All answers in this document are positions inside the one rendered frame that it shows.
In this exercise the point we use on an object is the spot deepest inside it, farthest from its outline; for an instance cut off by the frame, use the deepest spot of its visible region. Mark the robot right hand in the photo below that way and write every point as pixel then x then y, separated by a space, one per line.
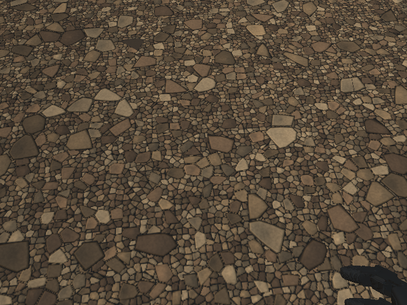
pixel 380 279

